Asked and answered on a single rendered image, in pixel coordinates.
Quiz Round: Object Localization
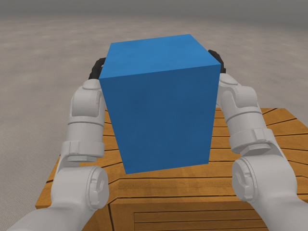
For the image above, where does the carton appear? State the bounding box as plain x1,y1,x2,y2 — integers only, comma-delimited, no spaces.
99,34,221,174

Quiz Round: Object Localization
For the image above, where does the left robot forearm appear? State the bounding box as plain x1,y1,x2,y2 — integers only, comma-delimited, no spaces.
51,79,107,192

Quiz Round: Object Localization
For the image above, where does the robot right hand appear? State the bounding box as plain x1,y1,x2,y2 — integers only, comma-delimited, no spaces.
208,50,226,73

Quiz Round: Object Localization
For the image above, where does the robot left hand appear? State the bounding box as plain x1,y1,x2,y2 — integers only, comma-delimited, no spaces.
89,58,106,79

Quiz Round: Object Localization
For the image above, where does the robot right upper arm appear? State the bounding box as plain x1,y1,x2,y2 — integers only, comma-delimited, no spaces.
232,154,308,231

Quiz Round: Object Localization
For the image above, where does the robot left upper arm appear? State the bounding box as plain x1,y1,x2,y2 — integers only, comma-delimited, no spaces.
6,166,109,231

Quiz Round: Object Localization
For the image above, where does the pedestal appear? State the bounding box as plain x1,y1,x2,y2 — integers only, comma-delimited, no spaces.
35,108,308,231

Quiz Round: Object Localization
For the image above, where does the right robot forearm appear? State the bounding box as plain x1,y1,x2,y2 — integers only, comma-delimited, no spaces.
216,73,297,190

